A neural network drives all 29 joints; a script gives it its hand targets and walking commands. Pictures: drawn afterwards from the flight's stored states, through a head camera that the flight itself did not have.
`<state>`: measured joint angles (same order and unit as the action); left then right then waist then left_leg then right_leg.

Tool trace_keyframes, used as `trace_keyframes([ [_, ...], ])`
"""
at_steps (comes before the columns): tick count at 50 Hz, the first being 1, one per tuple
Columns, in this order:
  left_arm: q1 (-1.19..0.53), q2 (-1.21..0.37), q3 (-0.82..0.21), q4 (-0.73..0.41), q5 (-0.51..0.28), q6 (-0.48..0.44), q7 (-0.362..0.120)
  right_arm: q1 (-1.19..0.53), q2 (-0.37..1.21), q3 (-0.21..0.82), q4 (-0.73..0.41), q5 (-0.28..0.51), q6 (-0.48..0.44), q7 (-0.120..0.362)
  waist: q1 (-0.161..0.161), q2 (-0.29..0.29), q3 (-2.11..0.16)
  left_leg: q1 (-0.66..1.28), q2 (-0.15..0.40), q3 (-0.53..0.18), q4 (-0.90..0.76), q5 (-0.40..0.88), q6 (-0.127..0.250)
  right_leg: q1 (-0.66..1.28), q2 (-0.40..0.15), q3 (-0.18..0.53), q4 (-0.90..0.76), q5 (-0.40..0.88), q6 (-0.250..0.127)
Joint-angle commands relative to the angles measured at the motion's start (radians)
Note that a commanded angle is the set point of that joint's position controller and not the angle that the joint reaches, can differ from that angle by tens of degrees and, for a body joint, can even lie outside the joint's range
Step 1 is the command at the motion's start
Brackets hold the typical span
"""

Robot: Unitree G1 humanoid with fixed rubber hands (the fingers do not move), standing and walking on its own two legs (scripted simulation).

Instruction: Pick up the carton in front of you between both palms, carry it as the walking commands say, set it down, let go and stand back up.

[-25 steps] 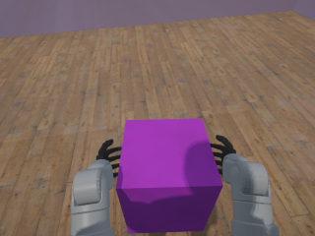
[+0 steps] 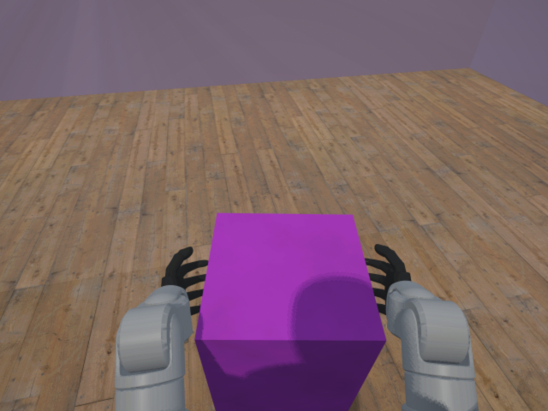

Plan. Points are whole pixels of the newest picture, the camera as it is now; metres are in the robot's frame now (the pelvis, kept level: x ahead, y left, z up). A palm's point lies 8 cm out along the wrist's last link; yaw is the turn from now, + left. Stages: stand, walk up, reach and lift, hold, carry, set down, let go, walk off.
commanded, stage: carry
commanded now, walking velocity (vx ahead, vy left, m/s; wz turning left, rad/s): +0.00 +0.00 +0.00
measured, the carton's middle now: (283, 315) +0.29 +0.00 +0.01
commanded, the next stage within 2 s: none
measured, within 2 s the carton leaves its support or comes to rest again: neither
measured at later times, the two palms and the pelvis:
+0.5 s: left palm (187, 318) +0.24 +0.13 +0.09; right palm (419, 317) +0.24 -0.17 +0.09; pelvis -0.02 -0.02 +0.00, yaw -1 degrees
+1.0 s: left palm (198, 339) +0.24 +0.12 +0.05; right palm (417, 340) +0.23 -0.18 +0.05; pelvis -0.05 -0.02 +0.00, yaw -1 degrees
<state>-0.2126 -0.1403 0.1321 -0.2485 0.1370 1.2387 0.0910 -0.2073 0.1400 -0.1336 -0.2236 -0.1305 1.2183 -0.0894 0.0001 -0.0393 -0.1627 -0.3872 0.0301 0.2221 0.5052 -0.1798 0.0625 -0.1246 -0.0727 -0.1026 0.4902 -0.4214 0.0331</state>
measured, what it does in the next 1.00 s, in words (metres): shifts its weight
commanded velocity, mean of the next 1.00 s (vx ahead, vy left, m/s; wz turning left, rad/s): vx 0.00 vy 0.00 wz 0.00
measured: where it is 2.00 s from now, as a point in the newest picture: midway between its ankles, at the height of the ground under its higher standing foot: outside the picture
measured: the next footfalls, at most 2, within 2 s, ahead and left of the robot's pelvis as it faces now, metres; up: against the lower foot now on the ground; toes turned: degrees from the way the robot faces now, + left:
right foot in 1.88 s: +0.28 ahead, -0.16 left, +0.00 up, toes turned -7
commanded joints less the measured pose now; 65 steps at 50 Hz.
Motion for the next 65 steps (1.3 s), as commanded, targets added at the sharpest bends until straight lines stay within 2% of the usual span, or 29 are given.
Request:
trace_keyframes([
  [1,-0.463,-0.913,-0.726,-0.032,-0.430,-0.008,-0.261,-0.469,0.912,0.712,-0.055,0.420,0.000,0.261,0.003,0.043,-0.285,0.318,0.161,-0.157,0.045,0.633,0.007,-0.052,-0.069,0.029,0.003,0.453,0.007],
  [6,-0.458,-0.916,-0.718,-0.034,-0.424,-0.015,-0.260,-0.489,0.911,0.727,-0.075,0.432,-0.001,0.264,0.003,0.021,-0.252,0.257,0.148,-0.142,0.068,0.525,0.002,-0.052,-0.078,0.044,0.010,0.511,-0.008],
  [11,-0.468,-0.915,-0.719,-0.050,-0.428,-0.016,-0.259,-0.502,0.906,0.732,-0.093,0.440,0.001,0.265,0.003,0.020,-0.222,0.230,0.143,-0.136,0.064,0.429,-0.007,-0.066,-0.082,0.057,0.005,0.496,-0.024],
  [20,-0.476,-0.905,-0.719,-0.036,-0.429,-0.007,-0.261,-0.497,0.892,0.721,-0.077,0.427,0.012,0.265,0.001,0.027,-0.169,0.218,0.145,-0.143,0.019,0.281,-0.019,-0.116,-0.075,0.075,-0.036,0.339,-0.044],
  [27,-0.476,-0.912,-0.720,0.027,-0.405,-0.032,-0.267,-0.495,0.899,0.721,-0.015,0.402,-0.012,0.272,-0.001,0.029,-0.122,0.204,0.147,-0.152,-0.023,0.164,-0.029,-0.158,-0.072,0.091,-0.073,0.216,-0.058],
  [34,-0.479,-0.919,-0.692,0.097,-0.351,-0.127,-0.276,-0.510,0.904,0.695,0.057,0.359,-0.111,0.283,0.000,0.035,-0.113,0.198,0.149,-0.157,-0.043,0.106,-0.035,-0.180,-0.066,0.099,-0.083,0.161,-0.071],
  [43,-0.453,-0.890,-0.623,0.182,-0.270,-0.268,-0.277,-0.478,0.873,0.621,0.151,0.273,-0.256,0.290,0.000,0.042,-0.143,0.203,0.154,-0.155,-0.037,0.124,-0.035,-0.180,-0.059,0.103,-0.065,0.177,-0.079],
  [56,-0.534,-0.914,-0.414,0.469,-0.100,-0.558,-0.298,-0.562,0.894,0.410,0.442,0.104,-0.545,0.316,-0.002,0.045,-0.162,0.209,0.154,-0.154,-0.028,0.141,-0.041,-0.181,-0.058,0.106,-0.048,0.175,-0.084],
  [59,-0.556,-0.940,-0.408,0.501,-0.090,-0.602,-0.303,-0.586,0.921,0.404,0.476,0.094,-0.588,0.321,-0.001,0.046,-0.180,0.218,0.154,-0.154,-0.023,0.170,-0.040,-0.167,-0.056,0.104,-0.037,0.197,-0.083],
  [63,-0.543,-0.959,-0.445,0.482,-0.105,-0.607,-0.303,-0.572,0.939,0.438,0.459,0.106,-0.592,0.320,0.001,0.045,-0.206,0.230,0.154,-0.150,-0.010,0.232,-0.033,-0.145,-0.055,0.100,-0.019,0.249,-0.078],
  [64,-0.532,-0.961,-0.461,0.468,-0.113,-0.600,-0.302,-0.560,0.945,0.452,0.445,0.114,-0.584,0.319,0.003,0.042,-0.214,0.234,0.157,-0.143,-0.026,0.163,-0.036,-0.137,-0.059,0.097,-0.040,0.197,-0.076],
  [65,-0.524,-0.963,-0.482,0.446,-0.123,-0.590,-0.301,-0.554,0.950,0.472,0.421,0.124,-0.575,0.318,0.006,0.034,-0.202,0.228,0.152,-0.132,-0.046,0.019,-0.042,-0.131,-0.068,0.107,-0.085,0.082,-0.079],
])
